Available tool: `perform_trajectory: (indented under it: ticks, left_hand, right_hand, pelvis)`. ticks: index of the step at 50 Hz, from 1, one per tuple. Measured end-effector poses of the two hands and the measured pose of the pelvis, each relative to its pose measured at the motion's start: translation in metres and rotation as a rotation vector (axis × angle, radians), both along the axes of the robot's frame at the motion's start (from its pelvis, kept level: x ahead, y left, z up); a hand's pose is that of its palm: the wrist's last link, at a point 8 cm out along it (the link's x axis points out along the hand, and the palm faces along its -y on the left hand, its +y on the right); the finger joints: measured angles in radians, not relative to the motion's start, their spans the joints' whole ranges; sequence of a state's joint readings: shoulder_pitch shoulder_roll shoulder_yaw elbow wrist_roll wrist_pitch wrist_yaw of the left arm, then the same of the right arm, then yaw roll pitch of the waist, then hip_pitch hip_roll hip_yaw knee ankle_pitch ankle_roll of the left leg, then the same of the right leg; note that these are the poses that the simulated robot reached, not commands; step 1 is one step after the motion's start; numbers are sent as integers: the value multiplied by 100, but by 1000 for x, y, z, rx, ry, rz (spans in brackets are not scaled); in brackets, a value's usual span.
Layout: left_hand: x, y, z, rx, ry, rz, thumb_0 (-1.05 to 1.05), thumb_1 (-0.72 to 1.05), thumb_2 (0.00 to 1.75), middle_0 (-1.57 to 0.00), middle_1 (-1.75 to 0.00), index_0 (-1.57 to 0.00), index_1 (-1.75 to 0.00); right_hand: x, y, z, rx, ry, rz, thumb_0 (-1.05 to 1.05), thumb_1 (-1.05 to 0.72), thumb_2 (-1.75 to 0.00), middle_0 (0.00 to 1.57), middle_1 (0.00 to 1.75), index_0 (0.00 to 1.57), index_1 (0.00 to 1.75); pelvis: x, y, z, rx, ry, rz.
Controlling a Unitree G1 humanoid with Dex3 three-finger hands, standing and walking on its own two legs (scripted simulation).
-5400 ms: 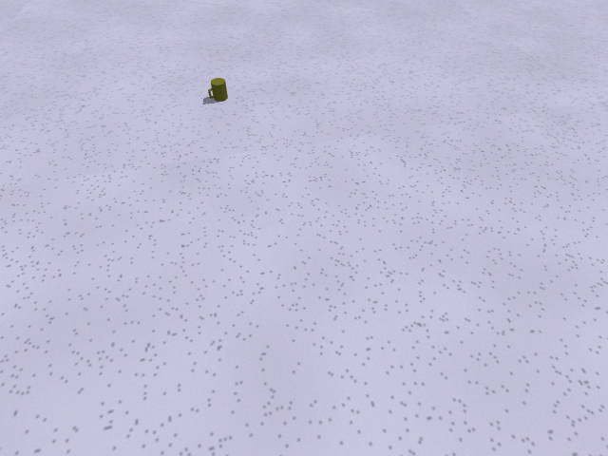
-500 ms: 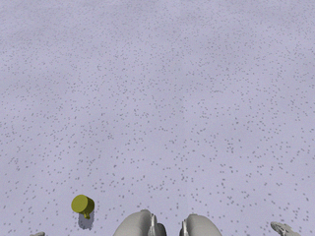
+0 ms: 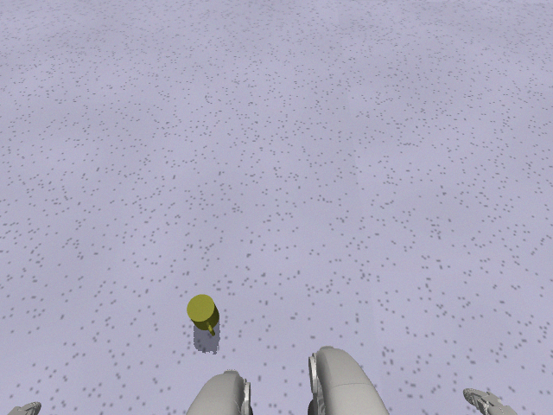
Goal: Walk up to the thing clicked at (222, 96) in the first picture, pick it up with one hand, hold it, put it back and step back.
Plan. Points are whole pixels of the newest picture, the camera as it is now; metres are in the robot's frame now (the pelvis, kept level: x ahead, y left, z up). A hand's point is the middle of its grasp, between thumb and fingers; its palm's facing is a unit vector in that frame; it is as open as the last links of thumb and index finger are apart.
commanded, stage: walk up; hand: left
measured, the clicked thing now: (205, 317) +0.43 +0.23 -0.67
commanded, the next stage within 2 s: none
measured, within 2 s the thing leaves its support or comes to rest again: neither
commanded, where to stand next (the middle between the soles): +0.03 +0.07 m, yaw -7 degrees
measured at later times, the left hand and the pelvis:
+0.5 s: hand out of the picture +0.02 +0.43 -0.12, palm faces -0.12 -0.91 -0.40, open 7.4 cm; pelvis -0.08 +0.15 +0.02, yaw -6 degrees
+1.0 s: hand out of the picture +0.12 +0.33 -0.11, palm faces -0.24 -0.91 -0.35, open 7.4 cm; pelvis -0.03 +0.11 +0.03, yaw -11 degrees
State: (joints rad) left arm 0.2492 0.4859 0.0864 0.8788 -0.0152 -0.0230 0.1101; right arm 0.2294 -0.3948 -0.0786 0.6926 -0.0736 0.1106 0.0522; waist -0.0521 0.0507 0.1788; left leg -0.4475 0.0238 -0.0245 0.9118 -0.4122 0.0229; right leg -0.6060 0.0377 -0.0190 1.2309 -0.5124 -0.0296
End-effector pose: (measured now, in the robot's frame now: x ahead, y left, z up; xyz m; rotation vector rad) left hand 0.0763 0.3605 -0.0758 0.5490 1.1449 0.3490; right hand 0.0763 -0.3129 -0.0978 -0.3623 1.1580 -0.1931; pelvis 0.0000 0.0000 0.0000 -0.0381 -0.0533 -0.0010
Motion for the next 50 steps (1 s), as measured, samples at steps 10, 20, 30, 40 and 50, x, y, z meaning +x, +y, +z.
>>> perform_trajectory:
  ticks: [10, 20, 30, 40, 50]
  left_hand:
    - [-72, 22, 0, -72, 44, -59, 1, 90, 90, -21, -30, -20, -30]
    - [-74, 91, -11, -153, 3, -74, 1, 90, 90, -21, -30, -20, -30]
    - [-57, 120, -6, -228, 73, -118, 1, 91, 90, -20, -30, -20, -30]
    - [-16, 83, -4, -246, 135, -206, 1, 91, 90, -20, -30, -20, -30]
    - [51, 13, 7, -262, -18, -267, 1, 91, 90, -20, -30, -20, -30]
  right_hand:
    - [-55, 69, -24, 60, 8, -44, 0, -91, -90, 20, 29, 21, 30]
    - [-131, 131, -7, 2, 21, -98, 0, -91, -90, 20, 30, 21, 30]
    - [-203, 142, 56, -113, 86, -230, 1, -90, -90, 20, 30, 21, 30]
    - [-208, 119, 63, -111, 123, -288, 0, -90, -90, 20, 30, 21, 30]
    - [-147, 103, 17, -1, 100, -262, 1, -91, -90, 20, 29, 21, 30]
  pelvis:
    - [-52, 66, 1, 15, -9, -62]
    - [-76, 139, 5, 55, -16, -74]
    - [-74, 154, 38, 24, -8, -126]
    - [-54, 135, 43, 34, 15, -185]
    - [-29, 105, 33, 42, 7, -193]
